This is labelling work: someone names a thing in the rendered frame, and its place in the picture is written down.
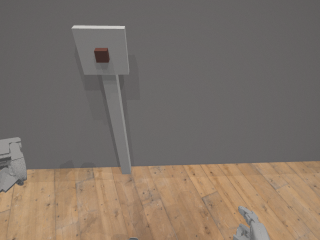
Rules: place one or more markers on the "right robot hand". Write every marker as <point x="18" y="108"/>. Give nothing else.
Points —
<point x="257" y="230"/>

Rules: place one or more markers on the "panel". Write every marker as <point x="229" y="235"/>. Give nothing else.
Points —
<point x="89" y="37"/>

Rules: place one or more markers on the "button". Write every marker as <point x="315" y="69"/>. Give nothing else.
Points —
<point x="101" y="55"/>

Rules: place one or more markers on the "left robot hand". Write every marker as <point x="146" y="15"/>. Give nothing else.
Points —
<point x="12" y="163"/>

